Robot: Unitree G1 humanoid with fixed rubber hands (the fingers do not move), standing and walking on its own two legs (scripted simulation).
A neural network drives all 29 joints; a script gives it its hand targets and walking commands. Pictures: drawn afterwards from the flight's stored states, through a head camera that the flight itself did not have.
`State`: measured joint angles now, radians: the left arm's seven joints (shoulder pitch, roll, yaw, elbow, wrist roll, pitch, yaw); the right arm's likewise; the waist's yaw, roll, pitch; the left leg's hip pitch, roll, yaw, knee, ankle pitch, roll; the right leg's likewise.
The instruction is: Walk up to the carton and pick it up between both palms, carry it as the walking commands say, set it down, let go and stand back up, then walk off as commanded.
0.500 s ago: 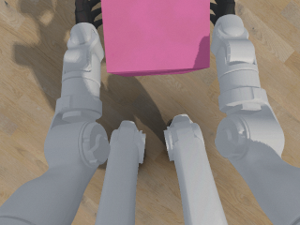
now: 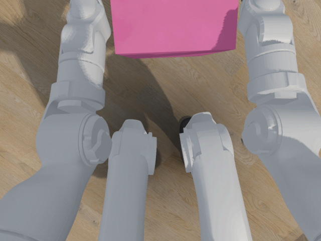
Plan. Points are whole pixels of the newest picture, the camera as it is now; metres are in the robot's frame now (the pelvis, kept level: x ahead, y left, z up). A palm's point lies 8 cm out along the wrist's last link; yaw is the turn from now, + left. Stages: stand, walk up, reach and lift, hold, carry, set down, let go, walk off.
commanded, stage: set down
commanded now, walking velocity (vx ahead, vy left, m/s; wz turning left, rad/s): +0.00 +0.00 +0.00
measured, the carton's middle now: out of the picture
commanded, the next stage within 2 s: none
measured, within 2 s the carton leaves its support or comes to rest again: rests again in 0.82 s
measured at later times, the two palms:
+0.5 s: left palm out of the picture +0.55 +0.09 -0.16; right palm out of the picture +0.53 -0.19 -0.16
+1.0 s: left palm (92, 1) +0.55 +0.10 -0.18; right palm out of the picture +0.53 -0.19 -0.18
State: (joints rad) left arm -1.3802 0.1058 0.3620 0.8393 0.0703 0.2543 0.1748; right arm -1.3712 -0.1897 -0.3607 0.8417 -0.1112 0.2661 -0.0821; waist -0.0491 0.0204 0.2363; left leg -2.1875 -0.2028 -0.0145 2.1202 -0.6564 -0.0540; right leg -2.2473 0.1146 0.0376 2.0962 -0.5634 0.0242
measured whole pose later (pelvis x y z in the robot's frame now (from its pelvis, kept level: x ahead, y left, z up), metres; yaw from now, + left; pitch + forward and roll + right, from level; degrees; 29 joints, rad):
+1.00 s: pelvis +0.00 +0.00 -0.02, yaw +0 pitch +36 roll +1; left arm -1.43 0.15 0.33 0.94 0.05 0.21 0.17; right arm -1.42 -0.24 -0.32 0.96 -0.06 0.23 -0.05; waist -0.05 0.03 0.36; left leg -2.18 -0.19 0.00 2.23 -0.68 -0.04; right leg -2.22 0.07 0.00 2.20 -0.60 0.01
